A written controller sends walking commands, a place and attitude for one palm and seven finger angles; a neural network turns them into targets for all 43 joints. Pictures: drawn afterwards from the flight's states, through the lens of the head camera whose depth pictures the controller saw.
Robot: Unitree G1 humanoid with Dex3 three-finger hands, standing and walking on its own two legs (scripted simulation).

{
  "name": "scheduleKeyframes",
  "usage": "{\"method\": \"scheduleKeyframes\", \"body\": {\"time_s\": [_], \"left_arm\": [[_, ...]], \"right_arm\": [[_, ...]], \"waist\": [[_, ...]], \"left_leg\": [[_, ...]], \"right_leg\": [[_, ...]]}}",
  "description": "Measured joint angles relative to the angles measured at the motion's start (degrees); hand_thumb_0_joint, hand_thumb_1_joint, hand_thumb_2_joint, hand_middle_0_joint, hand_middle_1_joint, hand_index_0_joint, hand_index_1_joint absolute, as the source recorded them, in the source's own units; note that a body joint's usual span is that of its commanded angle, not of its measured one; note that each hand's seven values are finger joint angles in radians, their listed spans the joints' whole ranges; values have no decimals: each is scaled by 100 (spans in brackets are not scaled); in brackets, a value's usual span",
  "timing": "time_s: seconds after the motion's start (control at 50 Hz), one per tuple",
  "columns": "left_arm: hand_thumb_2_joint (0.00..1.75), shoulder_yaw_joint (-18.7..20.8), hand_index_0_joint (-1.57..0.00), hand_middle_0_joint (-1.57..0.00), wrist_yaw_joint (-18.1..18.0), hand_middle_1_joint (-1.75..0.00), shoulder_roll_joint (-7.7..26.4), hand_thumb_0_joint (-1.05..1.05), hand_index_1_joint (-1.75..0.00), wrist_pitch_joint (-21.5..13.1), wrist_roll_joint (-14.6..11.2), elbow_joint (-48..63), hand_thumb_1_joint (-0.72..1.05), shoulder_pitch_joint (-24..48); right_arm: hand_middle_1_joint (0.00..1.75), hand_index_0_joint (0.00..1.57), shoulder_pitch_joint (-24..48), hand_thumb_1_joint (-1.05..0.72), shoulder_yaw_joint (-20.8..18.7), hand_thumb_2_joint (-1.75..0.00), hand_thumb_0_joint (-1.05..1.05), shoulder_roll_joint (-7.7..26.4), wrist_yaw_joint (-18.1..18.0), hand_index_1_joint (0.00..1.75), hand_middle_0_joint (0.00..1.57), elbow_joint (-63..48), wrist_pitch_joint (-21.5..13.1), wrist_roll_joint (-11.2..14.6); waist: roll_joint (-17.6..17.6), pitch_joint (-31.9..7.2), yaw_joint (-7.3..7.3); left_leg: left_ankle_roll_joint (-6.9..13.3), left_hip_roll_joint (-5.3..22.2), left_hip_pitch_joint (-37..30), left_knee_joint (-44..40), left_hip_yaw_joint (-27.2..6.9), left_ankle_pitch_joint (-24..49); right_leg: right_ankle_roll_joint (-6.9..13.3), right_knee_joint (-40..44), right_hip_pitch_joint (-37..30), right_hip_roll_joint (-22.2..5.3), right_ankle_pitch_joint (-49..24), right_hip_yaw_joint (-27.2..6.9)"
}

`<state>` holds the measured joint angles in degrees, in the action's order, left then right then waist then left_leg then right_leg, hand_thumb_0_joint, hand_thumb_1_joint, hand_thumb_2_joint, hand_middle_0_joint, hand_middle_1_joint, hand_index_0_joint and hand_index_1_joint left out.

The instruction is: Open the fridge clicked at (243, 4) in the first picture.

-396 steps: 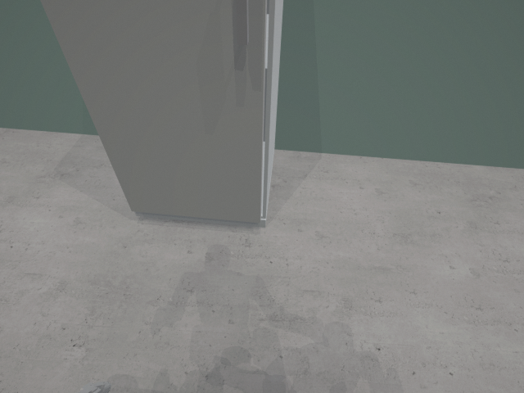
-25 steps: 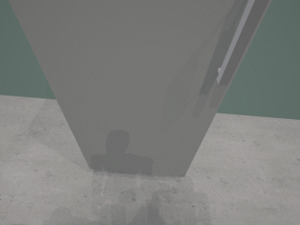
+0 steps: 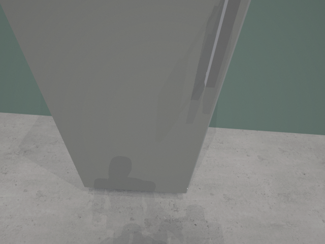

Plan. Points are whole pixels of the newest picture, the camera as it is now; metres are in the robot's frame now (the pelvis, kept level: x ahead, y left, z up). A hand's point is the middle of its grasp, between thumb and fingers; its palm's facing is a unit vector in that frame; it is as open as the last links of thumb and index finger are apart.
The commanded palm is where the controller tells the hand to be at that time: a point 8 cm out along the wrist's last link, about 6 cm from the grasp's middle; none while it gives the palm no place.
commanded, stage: come to a stop and stand still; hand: right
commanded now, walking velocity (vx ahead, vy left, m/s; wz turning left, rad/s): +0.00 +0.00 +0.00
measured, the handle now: (219, 39) +0.54 -0.11 +0.28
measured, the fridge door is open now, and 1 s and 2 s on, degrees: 0 0 0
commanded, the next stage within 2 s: look again from close up in 1.14 s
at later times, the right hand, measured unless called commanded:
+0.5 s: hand out of the picture +0.02 -0.16 -0.16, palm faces +0.02 +0.98 -0.22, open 7.4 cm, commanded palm none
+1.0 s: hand out of the picture +0.05 -0.14 -0.16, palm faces +0.06 +0.98 -0.21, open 7.3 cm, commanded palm none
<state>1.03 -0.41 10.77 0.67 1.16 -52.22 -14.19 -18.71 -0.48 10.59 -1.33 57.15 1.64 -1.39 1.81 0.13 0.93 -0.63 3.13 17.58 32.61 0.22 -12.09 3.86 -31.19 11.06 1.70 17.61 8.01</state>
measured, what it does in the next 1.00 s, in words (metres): shifts its weight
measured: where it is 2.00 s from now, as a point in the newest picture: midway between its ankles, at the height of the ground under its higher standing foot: outside the picture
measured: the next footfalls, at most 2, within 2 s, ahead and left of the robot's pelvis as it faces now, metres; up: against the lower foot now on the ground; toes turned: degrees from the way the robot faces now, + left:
none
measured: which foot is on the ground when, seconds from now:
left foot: down 0.00-1.00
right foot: down 0.00-1.00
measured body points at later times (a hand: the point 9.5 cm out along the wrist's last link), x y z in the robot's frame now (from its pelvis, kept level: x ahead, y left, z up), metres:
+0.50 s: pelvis +0.01 +0.01 +0.01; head +0.02 +0.03 +0.46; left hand -0.01 +0.23 -0.16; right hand +0.02 -0.21 -0.14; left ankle +0.06 +0.14 -0.73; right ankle +0.00 -0.07 -0.73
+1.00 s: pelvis +0.04 +0.04 +0.01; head +0.04 +0.05 +0.46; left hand +0.05 +0.26 -0.15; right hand +0.04 -0.19 -0.14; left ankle +0.06 +0.14 -0.73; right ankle +0.00 -0.07 -0.73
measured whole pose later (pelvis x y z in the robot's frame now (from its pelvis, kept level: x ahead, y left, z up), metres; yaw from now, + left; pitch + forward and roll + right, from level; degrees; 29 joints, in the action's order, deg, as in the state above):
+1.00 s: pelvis +0.04 +0.04 +0.01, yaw -2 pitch -2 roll -1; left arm -0.7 -1.3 9.0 -1.6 1.0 -64.2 -15.8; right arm -15.5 0.4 9.0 -1.8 63.2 -1.3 -0.5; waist 0.7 1.4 -0.1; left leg 1.6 0.2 12.1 25.8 3.1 -12.3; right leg 0.2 -23.3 6.0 -0.6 15.8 4.6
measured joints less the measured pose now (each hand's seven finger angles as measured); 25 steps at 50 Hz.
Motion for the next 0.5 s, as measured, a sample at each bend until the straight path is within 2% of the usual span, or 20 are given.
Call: {"method": "scheduleKeyframes", "body": {"time_s": [0.24,0.38,0.5], "left_arm": [[90,-97,-20,-20,14,-30,97,0,-30,-79,-4,-501,92,-270],[90,-151,-20,-20,-8,-30,-11,1,-30,-111,-12,-870,91,-472],[90,-186,-20,-19,-25,-30,-150,1,-30,-145,-15,-1091,91,-560]], "right_arm": [[30,19,-171,-90,121,-90,1,-181,15,30,20,307,-129,21],[30,20,44,-90,158,-90,1,-293,0,30,20,429,-187,46],[30,20,206,-92,128,-90,2,-222,-39,30,20,513,-223,67]], "waist": [[48,-4,-49],[-3,76,-131],[-53,137,-185]], "left_leg": [[-49,26,-141,-468,-30,234],[-29,-12,-197,-526,14,214],[32,-84,-248,-543,74,155]], "right_leg": [[14,591,-168,100,-340,-50],[-54,704,-241,64,-360,-94],[-136,709,-277,-14,-315,-146]]}}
